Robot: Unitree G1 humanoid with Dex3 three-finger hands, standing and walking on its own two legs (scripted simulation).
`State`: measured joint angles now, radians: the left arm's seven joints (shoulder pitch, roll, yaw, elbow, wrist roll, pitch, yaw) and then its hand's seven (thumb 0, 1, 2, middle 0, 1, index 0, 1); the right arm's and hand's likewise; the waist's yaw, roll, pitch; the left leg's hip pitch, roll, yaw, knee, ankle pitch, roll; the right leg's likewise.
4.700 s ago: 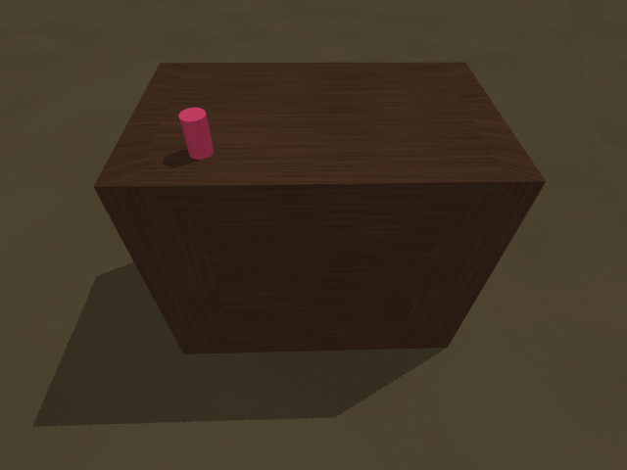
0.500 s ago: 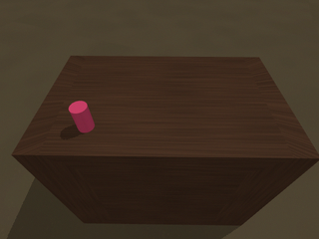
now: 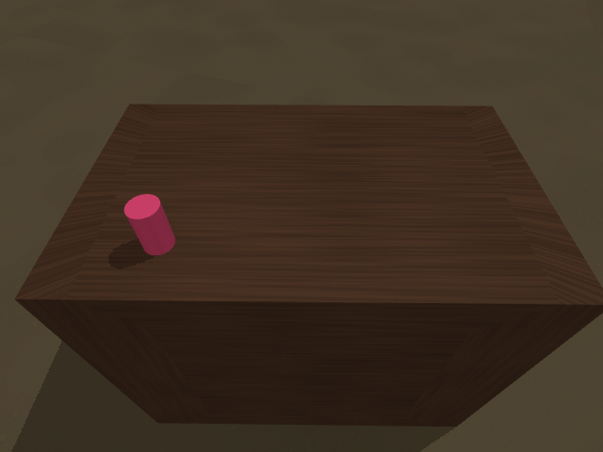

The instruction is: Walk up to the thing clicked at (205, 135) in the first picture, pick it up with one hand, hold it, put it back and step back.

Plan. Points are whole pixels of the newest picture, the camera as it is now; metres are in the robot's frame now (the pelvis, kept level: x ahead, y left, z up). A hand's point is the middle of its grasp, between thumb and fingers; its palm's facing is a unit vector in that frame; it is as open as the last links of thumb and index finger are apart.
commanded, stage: stand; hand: left
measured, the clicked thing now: (151, 225) +0.46 +0.25 +0.02
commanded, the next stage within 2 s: rise first in 1.08 s
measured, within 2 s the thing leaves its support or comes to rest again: neither
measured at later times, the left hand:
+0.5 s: hand out of the picture +0.07 +0.26 -0.15, palm faces -0.01 -0.94 -0.35, open 7.4 cm
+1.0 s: hand out of the picture +0.07 +0.26 -0.15, palm faces -0.02 -0.94 -0.35, open 7.4 cm
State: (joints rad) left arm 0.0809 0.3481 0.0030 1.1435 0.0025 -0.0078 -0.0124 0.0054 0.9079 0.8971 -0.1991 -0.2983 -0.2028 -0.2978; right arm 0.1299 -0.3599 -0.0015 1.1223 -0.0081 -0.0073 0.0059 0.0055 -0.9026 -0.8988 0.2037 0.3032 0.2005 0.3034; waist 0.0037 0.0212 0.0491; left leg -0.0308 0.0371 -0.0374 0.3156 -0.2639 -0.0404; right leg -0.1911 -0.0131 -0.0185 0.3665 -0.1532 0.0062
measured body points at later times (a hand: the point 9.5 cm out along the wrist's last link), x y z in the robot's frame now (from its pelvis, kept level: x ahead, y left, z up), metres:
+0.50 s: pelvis -0.01 +0.00 +0.00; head -0.01 -0.01 +0.45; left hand +0.07 +0.30 -0.13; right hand +0.06 -0.30 -0.14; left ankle -0.06 +0.15 -0.75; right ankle +0.03 -0.12 -0.75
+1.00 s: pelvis -0.01 +0.00 +0.00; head +0.01 -0.01 +0.45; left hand +0.07 +0.30 -0.13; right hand +0.04 -0.30 -0.14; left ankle -0.06 +0.15 -0.75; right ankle +0.03 -0.12 -0.75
